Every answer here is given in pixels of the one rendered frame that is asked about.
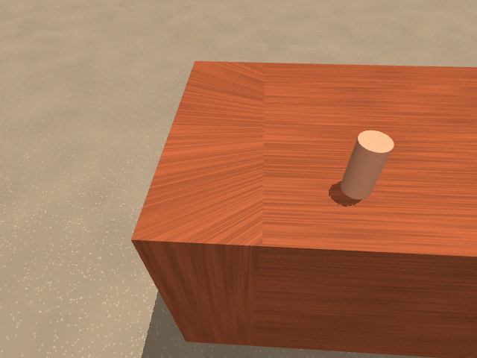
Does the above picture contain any can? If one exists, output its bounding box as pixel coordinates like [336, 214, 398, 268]
[341, 131, 394, 199]

